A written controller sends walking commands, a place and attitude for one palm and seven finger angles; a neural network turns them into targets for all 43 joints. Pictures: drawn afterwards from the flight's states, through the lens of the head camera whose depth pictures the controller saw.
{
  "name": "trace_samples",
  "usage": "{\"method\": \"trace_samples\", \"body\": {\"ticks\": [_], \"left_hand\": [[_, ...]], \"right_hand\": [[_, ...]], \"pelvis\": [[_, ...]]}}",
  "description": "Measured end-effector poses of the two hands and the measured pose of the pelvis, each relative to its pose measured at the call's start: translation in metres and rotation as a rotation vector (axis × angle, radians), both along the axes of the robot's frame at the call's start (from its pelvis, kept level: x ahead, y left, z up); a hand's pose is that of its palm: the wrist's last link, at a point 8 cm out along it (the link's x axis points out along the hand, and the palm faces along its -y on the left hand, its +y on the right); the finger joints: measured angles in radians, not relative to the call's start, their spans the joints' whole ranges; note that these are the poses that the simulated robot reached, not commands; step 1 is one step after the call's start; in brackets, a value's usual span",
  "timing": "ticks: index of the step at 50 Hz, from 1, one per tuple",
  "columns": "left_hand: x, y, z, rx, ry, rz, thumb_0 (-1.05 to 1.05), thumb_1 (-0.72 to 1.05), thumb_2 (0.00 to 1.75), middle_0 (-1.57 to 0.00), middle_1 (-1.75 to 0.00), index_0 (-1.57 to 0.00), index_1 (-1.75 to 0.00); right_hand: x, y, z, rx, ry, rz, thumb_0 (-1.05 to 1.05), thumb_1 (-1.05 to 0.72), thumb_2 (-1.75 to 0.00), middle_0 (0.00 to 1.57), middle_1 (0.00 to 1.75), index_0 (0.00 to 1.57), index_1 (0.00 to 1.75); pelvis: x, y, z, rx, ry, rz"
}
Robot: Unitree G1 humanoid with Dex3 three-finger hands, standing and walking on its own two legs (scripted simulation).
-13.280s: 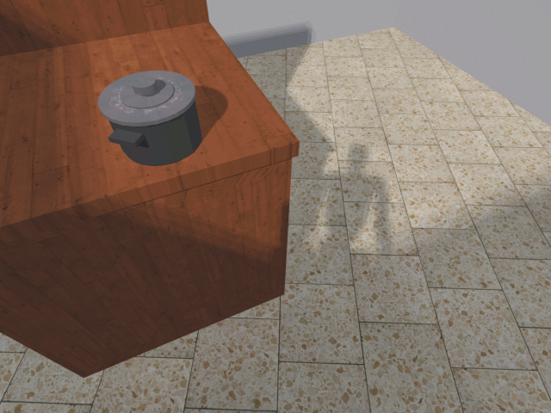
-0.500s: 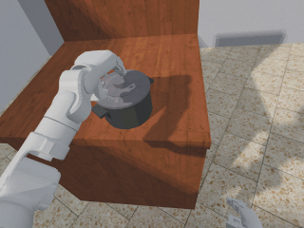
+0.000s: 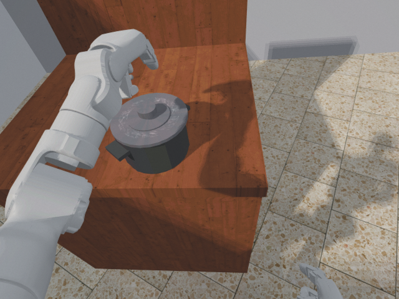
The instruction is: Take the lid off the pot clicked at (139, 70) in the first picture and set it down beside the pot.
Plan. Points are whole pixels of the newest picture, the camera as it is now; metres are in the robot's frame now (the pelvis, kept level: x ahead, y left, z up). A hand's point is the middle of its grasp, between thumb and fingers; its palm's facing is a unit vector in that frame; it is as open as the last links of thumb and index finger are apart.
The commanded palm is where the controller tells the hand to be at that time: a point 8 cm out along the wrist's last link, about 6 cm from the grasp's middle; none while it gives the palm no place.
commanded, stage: move the open hand above the knob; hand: left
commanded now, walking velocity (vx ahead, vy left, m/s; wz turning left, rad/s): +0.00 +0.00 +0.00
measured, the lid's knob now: (146, 110) +0.47 +0.11 +0.15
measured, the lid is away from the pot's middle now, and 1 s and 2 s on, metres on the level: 0.00 0.00 0.00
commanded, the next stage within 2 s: none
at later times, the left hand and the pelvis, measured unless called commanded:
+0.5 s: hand (135, 108) +0.42 +0.11 +0.20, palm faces -0.21 +0.03 -0.98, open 9.7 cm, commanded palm +0.41 +0.13 +0.28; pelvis -0.01 +0.01 +0.00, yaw +1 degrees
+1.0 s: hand (121, 85) +0.44 +0.13 +0.23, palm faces -0.15 -0.05 -0.99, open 9.7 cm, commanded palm +0.41 +0.13 +0.28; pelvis -0.01 +0.00 +0.00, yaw +0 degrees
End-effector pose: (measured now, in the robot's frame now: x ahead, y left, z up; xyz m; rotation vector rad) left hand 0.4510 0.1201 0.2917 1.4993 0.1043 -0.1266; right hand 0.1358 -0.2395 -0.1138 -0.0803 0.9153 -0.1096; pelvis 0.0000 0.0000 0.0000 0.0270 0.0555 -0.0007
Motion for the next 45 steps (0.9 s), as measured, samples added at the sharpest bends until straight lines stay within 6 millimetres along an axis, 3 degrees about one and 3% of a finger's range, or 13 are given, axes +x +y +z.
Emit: {"method": "trace_samples", "body": {"ticks": [4,8,11,16,20,24,27,32,36,40,42,45], "left_hand": [[-0.003,0.011,-0.021,0.054,0.056,0.042,0.00,-0.31,1.59,-0.89,-0.08,-0.89,-0.08],[-0.020,-0.007,-0.044,0.074,0.101,-0.091,0.00,-0.31,1.59,-0.89,-0.08,-0.89,-0.08],[-0.024,-0.015,-0.028,0.056,0.051,-0.163,0.00,-0.31,1.59,-0.89,-0.08,-0.89,-0.08],[-0.011,0.008,0.004,-0.004,-0.038,-0.021,0.00,-0.31,1.59,-0.89,-0.08,-0.90,-0.08],[-0.020,0.015,-0.015,0.037,-0.001,0.009,0.00,-0.31,1.59,-0.89,-0.08,-0.89,-0.08],[-0.039,-0.004,-0.040,0.075,0.057,-0.100,0.00,-0.31,1.59,-0.89,-0.08,-0.89,-0.08],[-0.041,-0.010,-0.029,0.062,0.029,-0.147,0.00,-0.31,1.59,-0.89,-0.08,-0.89,-0.08],[-0.025,0.011,0.004,0.012,-0.044,0.001,0.00,-0.31,1.59,-0.90,-0.08,-0.90,-0.08],[-0.026,0.017,-0.014,0.048,0.012,0.044,0.00,-0.31,1.59,-0.89,-0.08,-0.89,-0.08],[-0.038,-0.002,-0.036,0.076,0.065,-0.074,0.00,-0.31,1.59,-0.89,-0.08,-0.89,-0.08],[-0.039,-0.009,-0.032,0.066,0.057,-0.118,0.00,-0.31,1.59,-0.89,-0.08,-0.89,-0.08],[-0.031,-0.004,-0.009,0.041,0.004,-0.094,0.00,-0.31,1.59,-0.90,-0.08,-0.90,-0.08]], "right_hand": [[-0.007,-0.001,-0.003,0.022,0.034,0.009,0.01,-0.90,-0.90,0.20,0.30,0.20,0.30],[-0.003,0.000,-0.003,0.007,0.037,0.022,0.01,-0.90,-0.90,0.20,0.30,0.20,0.30],[0.004,0.002,0.001,-0.017,-0.003,0.022,0.01,-0.90,-0.90,0.20,0.30,0.20,0.30],[0.007,0.007,0.005,0.001,-0.022,0.022,0.01,-0.90,-0.90,0.20,0.30,0.20,0.30],[0.009,0.011,0.004,0.041,-0.014,0.039,0.01,-0.90,-0.90,0.20,0.30,0.20,0.30],[0.018,0.014,0.006,0.034,-0.026,0.059,0.01,-0.90,-0.90,0.20,0.30,0.20,0.30],[0.024,0.017,0.010,0.011,-0.066,0.063,0.01,-0.90,-0.90,0.20,0.30,0.20,0.30],[0.020,0.018,0.010,0.017,-0.066,0.058,0.01,-0.90,-0.90,0.20,0.30,0.20,0.30],[0.010,0.016,0.006,0.038,-0.022,0.061,0.01,-0.90,-0.90,0.20,0.30,0.20,0.30],[0.006,0.011,0.004,0.019,-0.012,0.053,0.01,-0.90,-0.90,0.20,0.30,0.20,0.30],[0.005,0.009,0.004,0.001,-0.026,0.041,0.01,-0.90,-0.90,0.20,0.30,0.20,0.30],[0.002,0.005,0.005,-0.014,-0.038,0.022,0.01,-0.90,-0.90,0.20,0.30,0.20,0.30]], "pelvis": [[0.001,0.000,0.000,-0.001,0.012,-0.001],[-0.001,0.002,0.000,-0.004,-0.004,0.012],[-0.001,0.003,0.000,-0.006,-0.016,0.014],[-0.002,0.003,0.000,-0.002,-0.005,0.004],[-0.002,0.005,0.000,-0.003,0.002,0.002],[-0.005,0.005,-0.001,-0.005,-0.018,0.015],[-0.008,0.005,-0.001,-0.006,-0.030,0.019],[-0.010,0.003,0.000,-0.002,-0.016,0.013],[-0.011,0.002,0.000,-0.001,-0.004,0.011],[-0.011,0.002,-0.001,-0.003,-0.018,0.018],[-0.011,0.002,-0.001,-0.004,-0.027,0.018],[-0.010,0.001,0.000,-0.003,-0.031,0.013]]}}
